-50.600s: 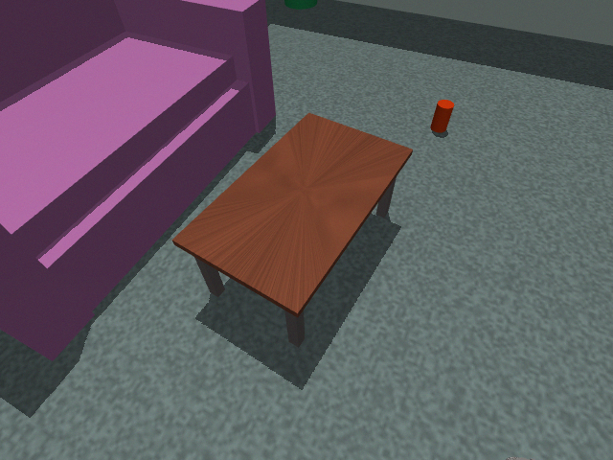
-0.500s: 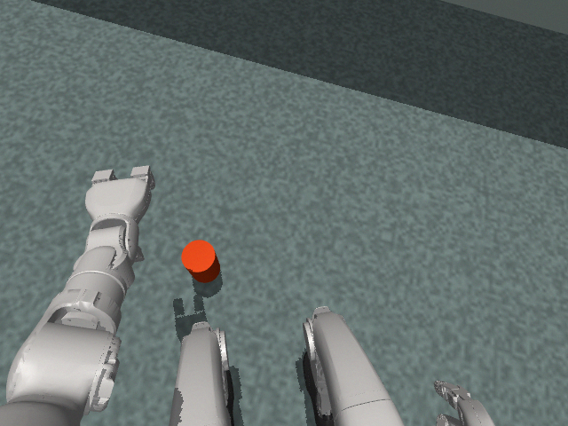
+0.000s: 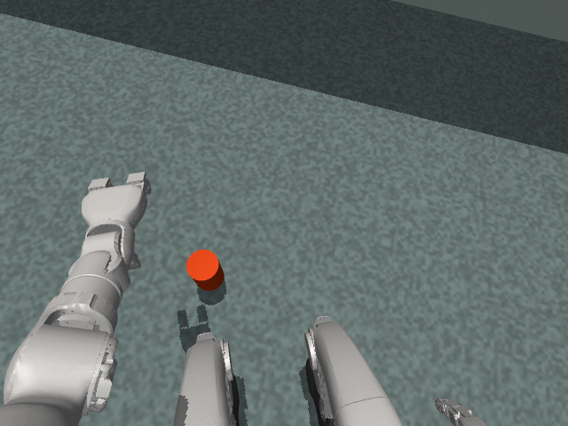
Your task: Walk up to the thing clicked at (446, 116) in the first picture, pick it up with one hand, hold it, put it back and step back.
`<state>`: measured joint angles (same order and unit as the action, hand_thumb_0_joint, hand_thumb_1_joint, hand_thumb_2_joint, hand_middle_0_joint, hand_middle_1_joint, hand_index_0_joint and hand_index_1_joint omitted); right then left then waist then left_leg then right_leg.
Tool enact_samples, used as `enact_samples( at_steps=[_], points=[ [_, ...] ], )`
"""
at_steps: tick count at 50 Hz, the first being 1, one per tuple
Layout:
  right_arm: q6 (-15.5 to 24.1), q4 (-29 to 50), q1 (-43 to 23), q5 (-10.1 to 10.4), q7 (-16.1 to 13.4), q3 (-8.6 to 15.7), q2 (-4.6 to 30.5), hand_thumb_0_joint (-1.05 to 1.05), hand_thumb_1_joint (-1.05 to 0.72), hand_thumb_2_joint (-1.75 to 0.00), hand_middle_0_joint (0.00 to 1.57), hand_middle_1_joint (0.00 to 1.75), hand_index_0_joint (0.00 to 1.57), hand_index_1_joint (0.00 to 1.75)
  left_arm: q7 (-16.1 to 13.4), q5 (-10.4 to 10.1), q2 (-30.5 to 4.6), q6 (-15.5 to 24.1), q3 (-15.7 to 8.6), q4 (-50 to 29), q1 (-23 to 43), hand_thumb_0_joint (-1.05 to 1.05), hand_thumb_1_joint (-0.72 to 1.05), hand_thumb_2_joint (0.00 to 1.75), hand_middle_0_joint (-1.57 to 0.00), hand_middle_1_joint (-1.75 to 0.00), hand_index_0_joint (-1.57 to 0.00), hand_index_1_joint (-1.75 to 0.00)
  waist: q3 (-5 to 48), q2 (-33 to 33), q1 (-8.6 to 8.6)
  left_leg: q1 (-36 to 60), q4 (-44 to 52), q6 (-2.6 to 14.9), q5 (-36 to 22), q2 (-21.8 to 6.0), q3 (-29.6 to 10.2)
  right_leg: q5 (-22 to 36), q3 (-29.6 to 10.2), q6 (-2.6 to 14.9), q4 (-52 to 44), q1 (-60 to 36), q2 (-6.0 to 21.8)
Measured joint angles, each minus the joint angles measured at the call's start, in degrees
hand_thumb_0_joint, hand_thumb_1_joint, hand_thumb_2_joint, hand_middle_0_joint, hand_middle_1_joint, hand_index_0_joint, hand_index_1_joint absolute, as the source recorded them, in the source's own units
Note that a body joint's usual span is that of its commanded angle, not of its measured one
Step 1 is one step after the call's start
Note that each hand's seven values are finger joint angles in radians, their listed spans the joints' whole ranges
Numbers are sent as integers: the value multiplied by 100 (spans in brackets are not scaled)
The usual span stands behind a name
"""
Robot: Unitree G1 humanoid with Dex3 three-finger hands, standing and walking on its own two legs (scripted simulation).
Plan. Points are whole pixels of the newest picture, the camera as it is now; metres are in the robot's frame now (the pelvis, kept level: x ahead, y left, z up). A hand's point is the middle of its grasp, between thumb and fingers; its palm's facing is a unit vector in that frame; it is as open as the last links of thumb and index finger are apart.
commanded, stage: go down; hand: left
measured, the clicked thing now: (206, 271) +0.45 +0.14 -0.55
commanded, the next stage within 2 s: stand in 1.88 s
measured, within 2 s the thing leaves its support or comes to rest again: neither
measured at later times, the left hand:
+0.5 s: hand (123, 227) +0.42 +0.21 -0.08, palm faces -0.43 -0.01 -0.90, open 13.8 cm
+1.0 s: hand (122, 223) +0.42 +0.20 -0.07, palm faces -0.43 -0.01 -0.90, open 13.8 cm
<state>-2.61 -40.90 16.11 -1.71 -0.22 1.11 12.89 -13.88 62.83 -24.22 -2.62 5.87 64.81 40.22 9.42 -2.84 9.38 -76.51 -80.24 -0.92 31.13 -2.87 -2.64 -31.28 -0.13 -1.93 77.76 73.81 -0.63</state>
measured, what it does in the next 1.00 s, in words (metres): stands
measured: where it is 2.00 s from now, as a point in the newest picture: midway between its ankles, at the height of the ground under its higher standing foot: (278, 416)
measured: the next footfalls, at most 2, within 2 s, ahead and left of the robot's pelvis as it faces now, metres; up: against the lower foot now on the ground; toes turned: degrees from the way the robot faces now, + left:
none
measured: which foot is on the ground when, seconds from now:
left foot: down 0.00-1.00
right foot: down 0.00-1.00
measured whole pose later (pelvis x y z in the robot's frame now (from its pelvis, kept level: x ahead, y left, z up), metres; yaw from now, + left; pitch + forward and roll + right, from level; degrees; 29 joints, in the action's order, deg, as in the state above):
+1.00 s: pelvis +0.01 +0.00 +0.04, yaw +0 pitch +24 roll -3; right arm -2.4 -41.6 16.7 -1.7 -0.5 1.8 13.2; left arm -14.8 62.9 -22.5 -2.2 6.7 65.9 38.9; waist 8.6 -2.5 9.1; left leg -67.0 -71.5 -1.0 28.9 -2.9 -2.3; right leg -28.9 -0.1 -1.8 68.9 64.3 -0.6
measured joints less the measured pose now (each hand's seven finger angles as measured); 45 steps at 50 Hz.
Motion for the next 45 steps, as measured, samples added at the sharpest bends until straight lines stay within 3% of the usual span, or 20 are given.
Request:
enact_samples(
  at_steps=[45],
  points=[
    [7,-53,40,10,-39,66,25,0,-92,-91,20,30,20,30,-75,13,114,57,61,68,-121,0,-45,92,-22,-82,-18,-87,-92,31,-31,875,806,-12,-205,-11,29,219,3,24,-815,-869,1]
  ],
)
